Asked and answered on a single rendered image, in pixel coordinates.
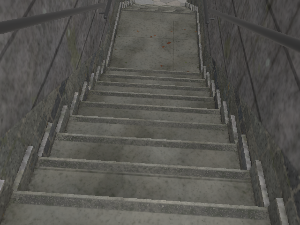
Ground stairs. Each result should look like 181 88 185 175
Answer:
125 3 193 13
0 67 271 225

